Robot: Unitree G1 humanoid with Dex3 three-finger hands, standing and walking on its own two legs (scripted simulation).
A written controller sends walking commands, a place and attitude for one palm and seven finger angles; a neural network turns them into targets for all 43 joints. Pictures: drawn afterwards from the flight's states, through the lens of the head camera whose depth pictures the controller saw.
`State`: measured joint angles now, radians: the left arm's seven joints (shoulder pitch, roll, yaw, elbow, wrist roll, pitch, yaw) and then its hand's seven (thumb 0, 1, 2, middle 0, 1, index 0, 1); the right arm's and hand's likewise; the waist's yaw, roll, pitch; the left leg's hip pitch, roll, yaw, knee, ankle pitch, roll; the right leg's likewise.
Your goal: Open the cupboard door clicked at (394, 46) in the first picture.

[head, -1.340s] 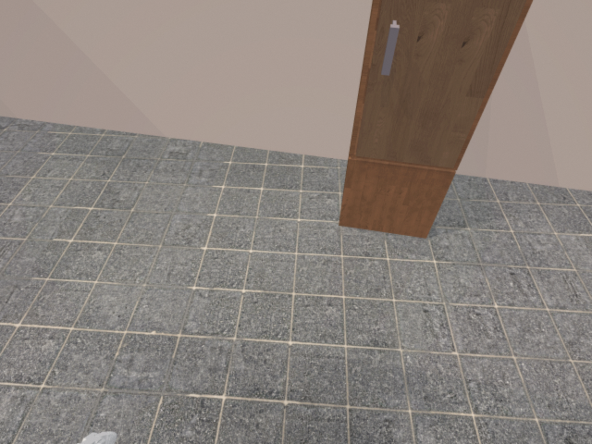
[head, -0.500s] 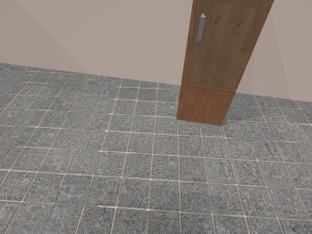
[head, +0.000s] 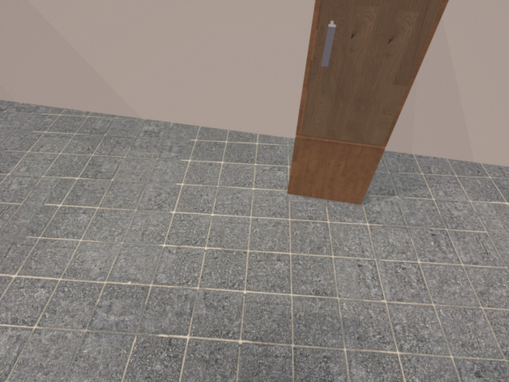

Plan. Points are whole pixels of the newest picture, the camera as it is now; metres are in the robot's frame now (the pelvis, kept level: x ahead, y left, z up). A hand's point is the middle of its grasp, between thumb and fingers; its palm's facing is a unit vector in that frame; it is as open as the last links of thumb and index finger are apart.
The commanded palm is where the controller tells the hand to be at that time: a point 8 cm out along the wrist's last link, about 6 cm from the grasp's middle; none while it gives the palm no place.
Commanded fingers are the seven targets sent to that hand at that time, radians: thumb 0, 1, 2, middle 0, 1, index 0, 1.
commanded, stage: look at it before walking up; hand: left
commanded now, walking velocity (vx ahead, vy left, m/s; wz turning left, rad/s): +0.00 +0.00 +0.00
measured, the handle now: (328, 43) +1.13 -0.18 +0.05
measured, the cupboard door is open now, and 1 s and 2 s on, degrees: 0 0 0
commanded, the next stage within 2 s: walk to a spot facing it in 0.10 s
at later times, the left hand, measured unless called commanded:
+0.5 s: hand out of the picture +0.07 +0.21 -0.18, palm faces -0.11 -0.95 -0.29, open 7.4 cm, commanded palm none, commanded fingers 0.00 0.90 0.90 -0.20 -0.30 -0.20 -0.30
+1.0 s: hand out of the picture +0.09 +0.18 -0.17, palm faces -0.26 -0.94 -0.22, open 7.4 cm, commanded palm none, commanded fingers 0.00 0.90 0.90 -0.20 -0.30 -0.20 -0.30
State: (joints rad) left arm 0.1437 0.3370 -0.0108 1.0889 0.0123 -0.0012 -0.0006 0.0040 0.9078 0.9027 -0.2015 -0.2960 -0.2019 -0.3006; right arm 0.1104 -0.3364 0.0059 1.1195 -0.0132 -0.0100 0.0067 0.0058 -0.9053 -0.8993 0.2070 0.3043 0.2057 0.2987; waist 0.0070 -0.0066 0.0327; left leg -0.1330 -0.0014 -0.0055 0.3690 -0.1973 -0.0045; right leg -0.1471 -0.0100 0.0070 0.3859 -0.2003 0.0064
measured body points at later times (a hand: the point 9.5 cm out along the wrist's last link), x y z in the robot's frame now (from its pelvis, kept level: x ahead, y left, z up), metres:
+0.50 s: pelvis -0.01 -0.01 -0.02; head +0.02 -0.01 +0.43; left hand +0.07 +0.26 -0.16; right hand +0.06 -0.28 -0.16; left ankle +0.00 +0.12 -0.75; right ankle +0.00 -0.11 -0.74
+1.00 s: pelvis +0.01 +0.00 +0.00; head +0.03 -0.01 +0.45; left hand +0.11 +0.23 -0.15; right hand +0.03 -0.29 -0.13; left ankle +0.04 +0.13 -0.73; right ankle -0.01 -0.11 -0.75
